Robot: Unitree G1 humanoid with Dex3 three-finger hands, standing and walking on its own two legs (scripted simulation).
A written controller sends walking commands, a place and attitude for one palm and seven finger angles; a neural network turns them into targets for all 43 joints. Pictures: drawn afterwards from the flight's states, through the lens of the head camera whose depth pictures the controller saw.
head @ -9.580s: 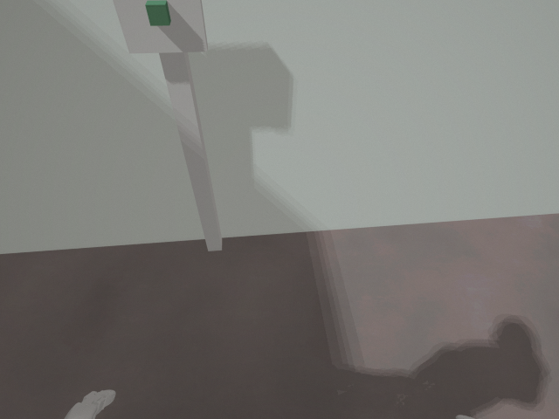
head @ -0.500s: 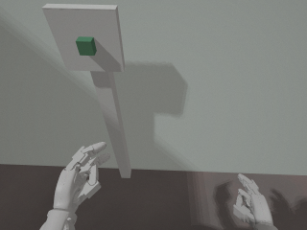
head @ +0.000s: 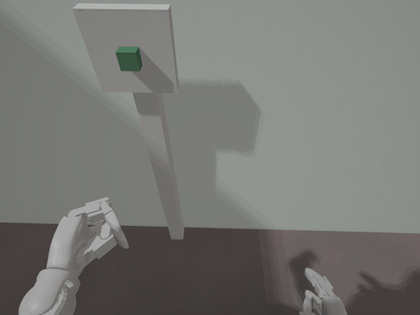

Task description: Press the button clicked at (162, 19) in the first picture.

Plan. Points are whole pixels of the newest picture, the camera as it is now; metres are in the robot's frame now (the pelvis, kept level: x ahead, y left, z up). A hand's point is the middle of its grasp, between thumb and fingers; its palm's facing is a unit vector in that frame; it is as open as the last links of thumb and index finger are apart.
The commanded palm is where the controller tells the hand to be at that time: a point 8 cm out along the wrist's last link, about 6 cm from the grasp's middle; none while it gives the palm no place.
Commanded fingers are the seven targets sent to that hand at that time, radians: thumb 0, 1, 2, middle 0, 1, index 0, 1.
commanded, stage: raise the hand and make a fist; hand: left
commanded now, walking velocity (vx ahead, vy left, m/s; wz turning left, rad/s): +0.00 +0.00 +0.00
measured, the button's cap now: (130, 58) +0.56 +0.19 +0.22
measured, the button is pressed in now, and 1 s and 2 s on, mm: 0 0 0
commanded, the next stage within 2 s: aim a knuckle at the button in 1.16 s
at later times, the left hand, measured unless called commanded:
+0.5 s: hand (63, 192) +0.25 +0.22 +0.18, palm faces +0.07 -0.99 -0.10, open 3.1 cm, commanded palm +0.21 +0.26 +0.18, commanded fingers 0.00 0.90 0.90 -1.30 -1.50 -1.30 -1.50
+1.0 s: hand (67, 182) +0.25 +0.20 +0.20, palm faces +0.03 -1.00 -0.09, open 3.1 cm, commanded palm +0.21 +0.25 +0.22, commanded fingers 0.00 0.90 0.90 -1.30 -1.50 -1.30 -1.50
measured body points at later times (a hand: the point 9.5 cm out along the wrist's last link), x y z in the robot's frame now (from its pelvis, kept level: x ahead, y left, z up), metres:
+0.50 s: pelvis +0.03 +0.01 +0.02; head +0.01 -0.01 +0.47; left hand +0.24 +0.27 +0.19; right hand +0.26 -0.19 -0.02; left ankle +0.03 +0.12 -0.71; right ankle +0.02 -0.11 -0.71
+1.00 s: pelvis +0.02 -0.02 +0.03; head -0.01 -0.04 +0.48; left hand +0.24 +0.26 +0.21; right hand +0.24 -0.22 -0.03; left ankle +0.03 +0.12 -0.71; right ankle +0.02 -0.11 -0.71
